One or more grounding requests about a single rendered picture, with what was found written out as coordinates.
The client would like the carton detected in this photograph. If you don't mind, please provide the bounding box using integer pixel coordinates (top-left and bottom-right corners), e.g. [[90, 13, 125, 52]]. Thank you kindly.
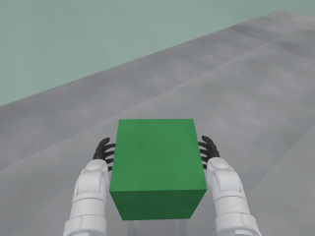
[[109, 119, 208, 221]]

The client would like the robot left hand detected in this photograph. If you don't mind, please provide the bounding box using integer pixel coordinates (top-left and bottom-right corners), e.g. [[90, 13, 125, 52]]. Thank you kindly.
[[93, 138, 116, 171]]

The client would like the robot left forearm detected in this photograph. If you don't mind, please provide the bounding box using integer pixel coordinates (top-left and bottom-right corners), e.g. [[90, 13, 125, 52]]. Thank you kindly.
[[63, 159, 109, 236]]

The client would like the robot right hand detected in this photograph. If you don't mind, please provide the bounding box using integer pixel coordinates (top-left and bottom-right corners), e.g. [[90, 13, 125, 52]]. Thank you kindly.
[[198, 136, 221, 170]]

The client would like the robot right forearm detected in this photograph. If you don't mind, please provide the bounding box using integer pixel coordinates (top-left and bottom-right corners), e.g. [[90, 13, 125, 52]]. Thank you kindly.
[[207, 157, 262, 236]]

